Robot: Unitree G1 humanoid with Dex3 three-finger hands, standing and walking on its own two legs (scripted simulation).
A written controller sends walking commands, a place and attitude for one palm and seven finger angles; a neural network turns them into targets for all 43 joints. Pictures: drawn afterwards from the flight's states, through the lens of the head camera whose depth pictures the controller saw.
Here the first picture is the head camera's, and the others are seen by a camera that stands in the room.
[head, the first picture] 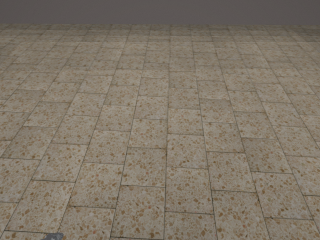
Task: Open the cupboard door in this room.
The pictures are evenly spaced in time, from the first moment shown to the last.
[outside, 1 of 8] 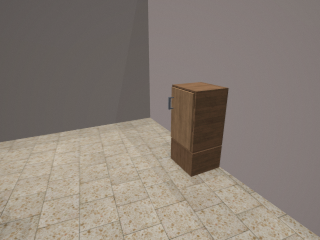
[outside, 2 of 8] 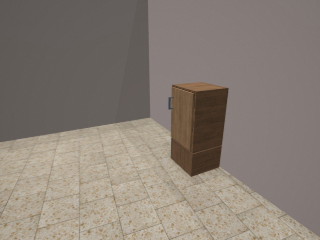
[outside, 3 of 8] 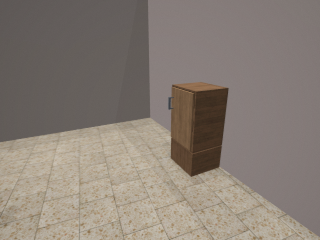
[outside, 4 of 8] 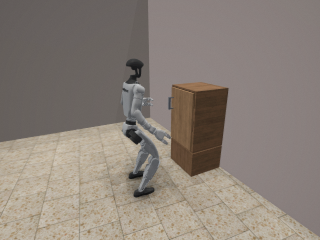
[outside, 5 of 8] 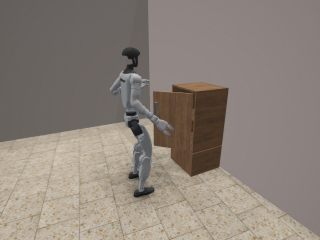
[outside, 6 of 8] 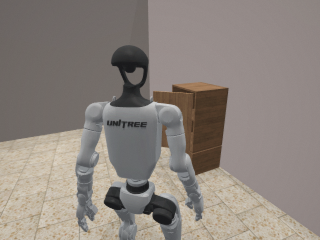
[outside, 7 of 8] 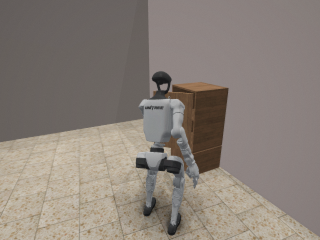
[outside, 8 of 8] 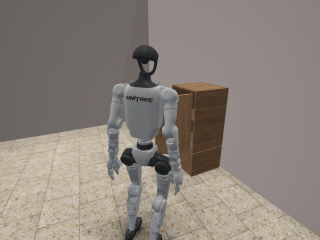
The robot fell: no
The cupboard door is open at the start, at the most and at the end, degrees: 0 91 91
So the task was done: yes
